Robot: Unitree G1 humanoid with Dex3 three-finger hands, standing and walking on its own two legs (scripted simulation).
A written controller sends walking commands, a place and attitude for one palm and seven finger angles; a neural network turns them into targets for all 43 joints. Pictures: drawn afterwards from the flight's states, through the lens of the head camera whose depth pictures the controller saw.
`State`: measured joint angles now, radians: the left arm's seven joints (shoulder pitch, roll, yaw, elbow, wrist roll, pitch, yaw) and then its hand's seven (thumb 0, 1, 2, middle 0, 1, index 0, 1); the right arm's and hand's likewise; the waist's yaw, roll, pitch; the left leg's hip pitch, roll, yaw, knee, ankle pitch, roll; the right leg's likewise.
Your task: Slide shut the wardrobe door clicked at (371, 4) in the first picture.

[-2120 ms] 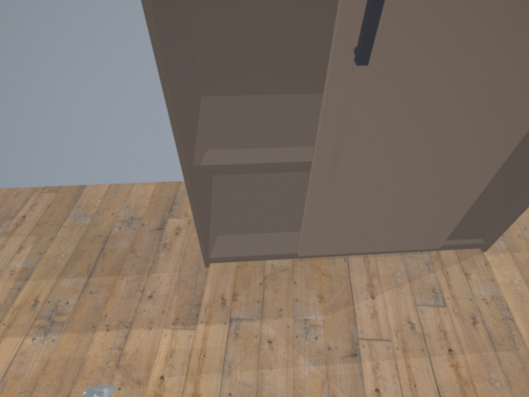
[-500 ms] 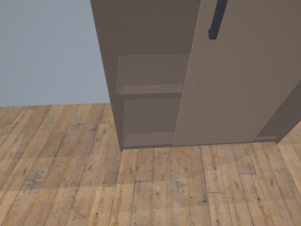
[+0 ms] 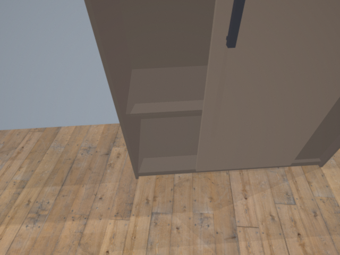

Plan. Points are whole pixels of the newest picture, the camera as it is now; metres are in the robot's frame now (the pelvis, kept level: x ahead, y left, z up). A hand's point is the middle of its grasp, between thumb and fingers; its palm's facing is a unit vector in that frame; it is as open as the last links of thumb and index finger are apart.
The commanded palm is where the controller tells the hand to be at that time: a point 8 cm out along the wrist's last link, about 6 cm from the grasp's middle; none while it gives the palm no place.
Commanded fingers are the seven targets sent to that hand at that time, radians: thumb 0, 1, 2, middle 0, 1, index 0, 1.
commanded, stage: take the last steps up to it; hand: right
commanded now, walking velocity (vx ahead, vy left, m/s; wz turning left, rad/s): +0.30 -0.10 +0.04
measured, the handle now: (234, 16) +0.75 -0.17 +0.24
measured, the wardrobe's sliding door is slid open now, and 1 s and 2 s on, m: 0.39 0.39 0.39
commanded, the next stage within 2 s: come to a stop and stand still in 0.50 s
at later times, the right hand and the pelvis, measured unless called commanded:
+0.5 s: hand (246, 221) +0.27 -0.21 -0.18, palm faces -0.07 +0.99 -0.12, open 7.4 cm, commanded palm none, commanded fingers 0.00 -0.90 -0.90 0.20 0.30 0.20 0.30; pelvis +0.17 -0.06 -0.01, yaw +3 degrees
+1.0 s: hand (276, 208) +0.32 -0.32 -0.19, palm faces -0.02 +0.98 -0.20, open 7.4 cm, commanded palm none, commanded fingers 0.00 -0.90 -0.90 0.20 0.30 0.20 0.30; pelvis +0.28 -0.13 +0.00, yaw +5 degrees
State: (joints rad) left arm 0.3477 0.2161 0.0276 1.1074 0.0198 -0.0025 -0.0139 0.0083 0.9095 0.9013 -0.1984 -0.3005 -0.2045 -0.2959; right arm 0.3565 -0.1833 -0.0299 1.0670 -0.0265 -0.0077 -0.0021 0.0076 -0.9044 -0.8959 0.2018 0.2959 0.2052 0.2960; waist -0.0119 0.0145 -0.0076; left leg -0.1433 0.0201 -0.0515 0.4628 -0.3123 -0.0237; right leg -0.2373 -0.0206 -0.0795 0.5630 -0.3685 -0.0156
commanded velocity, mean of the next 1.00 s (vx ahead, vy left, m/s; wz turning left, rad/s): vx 0.01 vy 0.02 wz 0.02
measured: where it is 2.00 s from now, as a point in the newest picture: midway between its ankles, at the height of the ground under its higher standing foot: outside the picture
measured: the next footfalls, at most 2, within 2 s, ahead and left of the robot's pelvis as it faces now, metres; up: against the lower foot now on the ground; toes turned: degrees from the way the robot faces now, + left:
left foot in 0.54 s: +0.30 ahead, +0.01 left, +0.00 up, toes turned +10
right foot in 0.86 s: +0.41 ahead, -0.23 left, +0.00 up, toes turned -2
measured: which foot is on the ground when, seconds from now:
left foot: down 0.00-0.02, up 0.04-0.52, down 0.54-0.88, up 0.90-1.00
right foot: down 0.00-0.54, up 0.56-0.84, down 0.86-1.00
